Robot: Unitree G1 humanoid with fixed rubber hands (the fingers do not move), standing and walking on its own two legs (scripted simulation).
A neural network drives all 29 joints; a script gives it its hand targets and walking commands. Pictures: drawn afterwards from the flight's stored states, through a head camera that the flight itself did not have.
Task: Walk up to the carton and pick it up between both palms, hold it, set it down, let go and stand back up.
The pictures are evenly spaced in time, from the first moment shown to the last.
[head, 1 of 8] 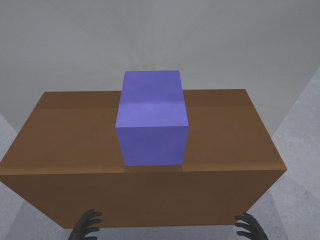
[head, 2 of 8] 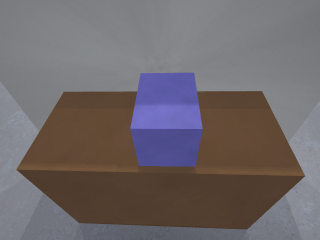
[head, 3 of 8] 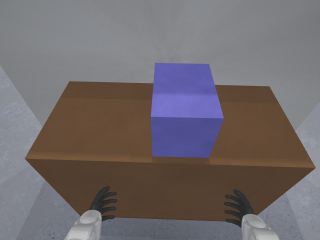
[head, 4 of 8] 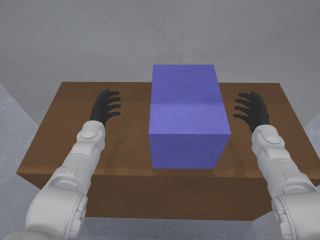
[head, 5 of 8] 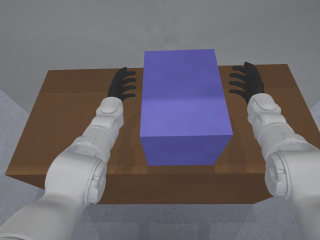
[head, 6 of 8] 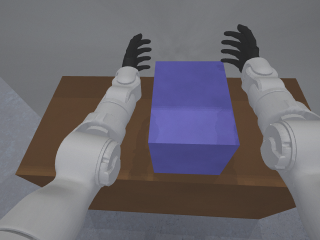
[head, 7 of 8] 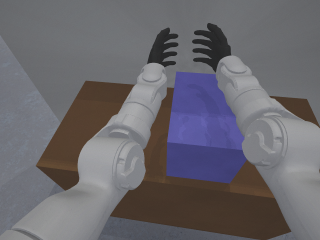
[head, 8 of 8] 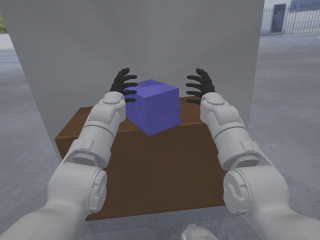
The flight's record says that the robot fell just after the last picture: yes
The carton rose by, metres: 0.04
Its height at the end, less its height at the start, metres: +0.00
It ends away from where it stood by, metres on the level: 0.07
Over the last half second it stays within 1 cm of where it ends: yes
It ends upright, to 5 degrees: yes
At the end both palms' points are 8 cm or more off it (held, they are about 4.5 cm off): yes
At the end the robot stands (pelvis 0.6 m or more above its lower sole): yes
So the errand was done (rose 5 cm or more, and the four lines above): no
